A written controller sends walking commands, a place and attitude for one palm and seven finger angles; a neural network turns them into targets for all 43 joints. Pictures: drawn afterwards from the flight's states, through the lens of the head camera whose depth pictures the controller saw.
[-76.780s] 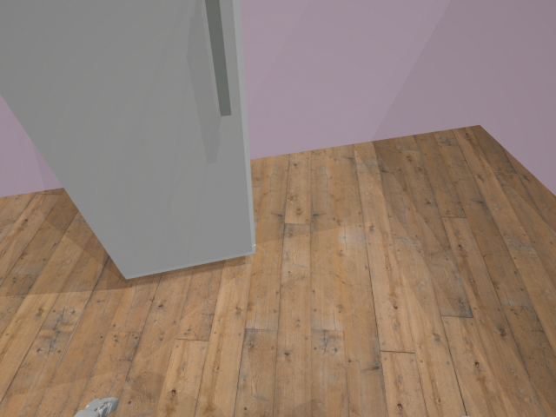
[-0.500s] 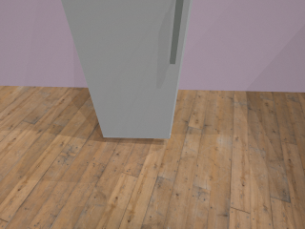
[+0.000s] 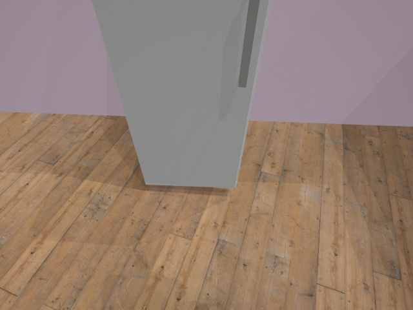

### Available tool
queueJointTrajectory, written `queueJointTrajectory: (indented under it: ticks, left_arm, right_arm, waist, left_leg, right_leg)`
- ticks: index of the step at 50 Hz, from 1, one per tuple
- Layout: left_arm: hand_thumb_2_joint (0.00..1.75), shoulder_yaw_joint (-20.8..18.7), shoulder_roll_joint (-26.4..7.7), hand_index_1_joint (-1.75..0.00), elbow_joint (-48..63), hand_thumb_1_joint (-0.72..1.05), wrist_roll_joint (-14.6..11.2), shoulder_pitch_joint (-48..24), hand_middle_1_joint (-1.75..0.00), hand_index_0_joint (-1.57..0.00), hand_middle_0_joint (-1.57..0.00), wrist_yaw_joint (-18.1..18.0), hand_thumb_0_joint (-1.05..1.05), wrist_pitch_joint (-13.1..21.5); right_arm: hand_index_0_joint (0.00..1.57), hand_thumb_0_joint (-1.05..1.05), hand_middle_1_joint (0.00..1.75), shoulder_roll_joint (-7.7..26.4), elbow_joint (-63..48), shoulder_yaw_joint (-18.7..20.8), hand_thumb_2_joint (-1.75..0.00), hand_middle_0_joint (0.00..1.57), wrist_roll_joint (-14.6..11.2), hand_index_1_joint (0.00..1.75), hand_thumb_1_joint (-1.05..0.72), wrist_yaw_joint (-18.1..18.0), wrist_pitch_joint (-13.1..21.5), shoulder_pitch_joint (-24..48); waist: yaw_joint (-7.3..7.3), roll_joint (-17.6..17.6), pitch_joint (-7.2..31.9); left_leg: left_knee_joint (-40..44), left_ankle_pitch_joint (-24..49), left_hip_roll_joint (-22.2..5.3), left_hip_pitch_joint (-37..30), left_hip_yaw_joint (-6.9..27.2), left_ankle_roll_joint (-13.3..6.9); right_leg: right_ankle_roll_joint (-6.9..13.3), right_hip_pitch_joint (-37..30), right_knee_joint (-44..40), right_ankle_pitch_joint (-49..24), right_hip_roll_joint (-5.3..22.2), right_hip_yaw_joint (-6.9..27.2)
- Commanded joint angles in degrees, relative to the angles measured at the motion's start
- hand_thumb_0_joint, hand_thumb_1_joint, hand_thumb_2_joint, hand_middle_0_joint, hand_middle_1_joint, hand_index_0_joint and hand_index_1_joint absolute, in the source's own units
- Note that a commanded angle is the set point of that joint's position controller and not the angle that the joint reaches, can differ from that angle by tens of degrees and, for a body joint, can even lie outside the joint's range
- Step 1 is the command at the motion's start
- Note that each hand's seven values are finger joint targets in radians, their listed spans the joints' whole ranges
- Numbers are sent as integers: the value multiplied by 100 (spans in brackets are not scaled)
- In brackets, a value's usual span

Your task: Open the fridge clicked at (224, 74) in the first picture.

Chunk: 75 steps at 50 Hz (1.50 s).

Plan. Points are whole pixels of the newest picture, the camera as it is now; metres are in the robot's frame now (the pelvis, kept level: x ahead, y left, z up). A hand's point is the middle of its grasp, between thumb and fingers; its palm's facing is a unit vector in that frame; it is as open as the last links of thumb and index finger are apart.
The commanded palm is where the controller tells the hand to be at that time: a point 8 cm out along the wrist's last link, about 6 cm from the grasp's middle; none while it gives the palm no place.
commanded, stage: look to check the result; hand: right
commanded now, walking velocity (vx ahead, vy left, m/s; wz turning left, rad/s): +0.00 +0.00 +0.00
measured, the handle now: (248, 34) +0.80 -0.06 +0.16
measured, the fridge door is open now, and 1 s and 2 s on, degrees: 2 2 2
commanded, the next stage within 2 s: take the last steps up to it in 0.46 s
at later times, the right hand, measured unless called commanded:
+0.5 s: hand out of the picture +0.00 -0.16 -0.18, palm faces +0.01 +0.99 -0.17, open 7.3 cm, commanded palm none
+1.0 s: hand out of the picture +0.04 -0.13 -0.18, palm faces +0.06 +0.98 -0.17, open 7.3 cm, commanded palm none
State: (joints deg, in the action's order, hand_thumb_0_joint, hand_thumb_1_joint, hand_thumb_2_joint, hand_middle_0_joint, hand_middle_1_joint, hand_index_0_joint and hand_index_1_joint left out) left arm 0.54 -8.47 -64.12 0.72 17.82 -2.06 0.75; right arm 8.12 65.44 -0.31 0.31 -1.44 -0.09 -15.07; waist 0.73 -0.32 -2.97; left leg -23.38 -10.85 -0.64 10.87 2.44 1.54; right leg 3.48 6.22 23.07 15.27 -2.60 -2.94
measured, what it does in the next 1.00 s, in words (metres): lifts its right foot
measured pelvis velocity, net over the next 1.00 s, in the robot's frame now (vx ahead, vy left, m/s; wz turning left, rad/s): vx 0.07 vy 0.03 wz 0.03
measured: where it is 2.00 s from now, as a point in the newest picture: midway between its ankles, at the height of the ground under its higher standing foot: (206, 288)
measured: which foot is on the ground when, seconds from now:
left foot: down 0.00-1.00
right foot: down 0.00-0.88, up 0.90-1.00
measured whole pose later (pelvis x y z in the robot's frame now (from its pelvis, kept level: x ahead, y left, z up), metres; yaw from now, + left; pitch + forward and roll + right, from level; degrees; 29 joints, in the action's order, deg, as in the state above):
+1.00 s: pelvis +0.07 +0.03 -0.01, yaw +2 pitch +0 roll +1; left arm -2.2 -8.9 -64.8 1.4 22.9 -1.0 -0.4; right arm 6.7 62.8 2.9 1.1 -1.1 2.5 -21.3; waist -0.1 -0.8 -1.9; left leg -26.9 -17.6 2.2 9.4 -2.5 -3.7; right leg 2.8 20.1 58.6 27.2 1.0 -3.1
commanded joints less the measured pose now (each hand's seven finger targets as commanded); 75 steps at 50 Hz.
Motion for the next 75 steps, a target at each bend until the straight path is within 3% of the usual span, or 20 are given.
queueJointTrajectory:
  ticks: [1,30,33,36,40,42,44,45,46,50,57,60,61,63,64,65,67,69,71,75]
  left_arm:
    - [90,-99,-546,-30,113,90,-32,443,-30,-20,-20,-57,0,50]
    - [90,-88,-415,-30,14,90,-19,633,-30,-20,-20,-79,0,74]
    - [90,-148,-486,-30,-46,90,27,837,-30,-20,-20,-62,0,-8]
    - [90,-295,-794,-30,-6,90,71,971,-30,-20,-20,-46,0,-59]
    - [90,-346,-826,-30,84,90,112,1059,-30,-20,-20,-31,0,-24]
    - [90,-309,-673,-30,162,90,87,888,-30,-20,-20,-31,0,29]
    - [90,-223,-280,-30,396,90,13,530,-30,-20,-20,6,0,143]
    - [90,-285,-405,-30,496,90,5,214,-30,-20,-20,30,0,132]
    - [90,-358,-510,-30,593,90,27,23,-30,-20,-20,52,0,101]
    - [90,-369,-314,-30,662,90,63,-60,-30,-20,-20,142,0,116]
    - [90,-334,-265,-30,957,90,43,-587,-30,-20,-20,246,0,177]
    - [90,-387,-438,-30,726,90,58,16,-30,-20,-20,197,0,257]
    - [90,-435,-667,-30,522,90,70,652,-30,-20,-20,170,0,292]
    - [90,-661,-1659,-30,316,90,207,1784,-30,-20,-20,56,0,282]
    - [90,-657,-1704,-30,363,90,171,1552,-30,-20,-20,29,0,190]
    - [90,-599,-1482,-30,535,90,187,1037,-30,-20,-20,75,0,170]
    - [90,-490,-977,-30,753,90,190,284,-30,-20,-20,67,0,225]
    - [90,-443,-873,-30,789,90,188,61,-30,-20,-20,48,0,278]
    - [90,-488,-894,-30,785,90,179,44,-30,-20,-20,27,0,281]
    - [90,-531,-1044,-30,863,90,154,-195,-30,-20,-20,76,0,103]
  right_arm:
    - [20,0,30,564,-140,100,-90,20,21,30,-90,-67,76,-394]
    - [20,0,30,417,-91,108,-90,20,15,30,-90,-85,90,-492]
    - [20,0,30,384,-130,154,-90,20,60,30,-90,-44,23,-447]
    - [20,0,30,347,-306,210,-90,20,147,30,-90,43,3,-312]
    - [20,0,30,148,-441,251,-90,20,155,30,-90,157,64,-253]
    - [20,0,30,244,-337,327,-90,20,127,30,-90,168,129,-692]
    - [20,0,30,782,-38,480,-90,20,104,30,-90,81,223,-1779]
    - [20,0,30,962,60,510,-90,20,77,30,-90,29,241,-2178]
    - [20,0,30,818,27,487,-90,20,71,30,-90,-25,234,-2050]
    - [20,0,30,569,-398,476,-90,20,134,30,-90,-72,319,-1066]
    - [20,0,30,617,-261,464,-90,20,135,30,-90,14,419,-1075]
    - [20,0,30,650,-277,492,-90,20,93,30,-90,27,378,-860]
    - [20,0,30,621,-288,476,-90,20,80,30,-90,39,357,-909]
    - [20,0,30,243,-525,402,-90,20,16,30,-90,118,332,-1220]
    - [20,0,30,374,-705,402,-90,20,102,30,-90,125,314,-797]
    - [20,0,30,335,-799,418,-90,20,142,30,-90,131,322,-585]
    - [20,0,30,367,-799,447,-90,20,161,30,-90,192,276,-334]
    - [20,0,30,205,-845,423,-90,20,143,30,-90,254,166,-455]
    - [20,0,30,194,-911,408,-90,20,128,30,-90,261,126,-381]
    - [20,0,30,272,-918,403,-90,20,134,30,-90,259,98,-475]
  waist:
    - [-23,96,-91]
    - [3,23,-140]
    - [86,-111,-319]
    - [131,-531,-857]
    - [104,-457,-1043]
    - [-117,-58,-901]
    - [-542,1368,-597]
    - [-665,1573,-498]
    - [-542,1387,-677]
    - [-71,149,-405]
    - [-19,700,-401]
    - [308,421,-187]
    - [509,70,243]
    - [709,-2095,1162]
    - [685,-1330,898]
    - [454,-842,338]
    - [142,-728,-339]
    - [-49,-688,-197]
    - [-51,-677,171]
    - [-155,-635,241]
  left_leg:
    - [277,685,-398,-59,325,-294]
    - [253,704,-381,-66,353,-310]
    - [-8,-868,-186,322,168,-347]
    - [-878,-1245,128,1214,-228,-317]
    - [-810,-873,123,1121,-512,-323]
    - [-177,-778,-10,35,-142,-450]
    - [757,-1249,-1240,-1468,1966,-1144]
    - [1383,-1520,-1897,-1376,2871,-1585]
    - [1450,-1586,-1847,-1133,2878,-1650]
    - [1426,-1121,-1655,-607,1737,-1675]
    - [1012,1346,-1116,-620,326,-1207]
    - [193,1594,-889,-84,-57,-937]
    - [-804,1624,-628,176,-210,-803]
    - [-4002,-2354,402,2097,-743,-331]
    - [-4782,-2270,117,2362,-131,-435]
    - [-5039,-1925,-75,2404,-157,-460]
    - [-4784,-1314,-456,2276,-87,-334]
    - [-3700,-1064,-461,1783,-271,-213]
    - [-2600,-944,-364,1344,-454,-129]
    - [-1311,-359,-48,296,-854,-97]
  right_leg:
    - [-56,244,-495,-1008,751,594]
    - [-62,226,-533,-1010,763,569]
    - [58,281,-784,938,905,773]
    - [494,346,-1318,2464,1533,1691]
    - [631,521,-1138,2064,1677,1610]
    - [419,1243,-526,1592,1249,1013]
    - [31,2707,1822,1057,177,-333]
    - [10,3003,3313,1913,198,-245]
    - [14,3280,3981,1694,397,119]
    - [-148,3169,3976,852,844,328]
    - [-203,2414,1971,-34,734,-187]
    - [-164,772,988,-629,452,-397]
    - [-131,-210,678,-745,469,-181]
    - [949,-1913,-503,-621,2871,3276]
    - [1154,-1355,-887,57,3070,3664]
    - [1062,-282,-1079,1022,2849,3133]
    - [798,974,-1174,724,2487,2284]
    - [605,1185,-1092,-124,2096,1298]
    - [569,970,-917,-674,1892,851]
    - [459,1413,-665,681,1771,635]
